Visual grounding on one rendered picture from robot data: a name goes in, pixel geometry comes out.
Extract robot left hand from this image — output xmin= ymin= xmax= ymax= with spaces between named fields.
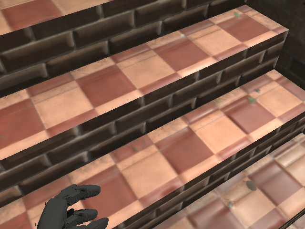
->
xmin=35 ymin=184 xmax=109 ymax=229

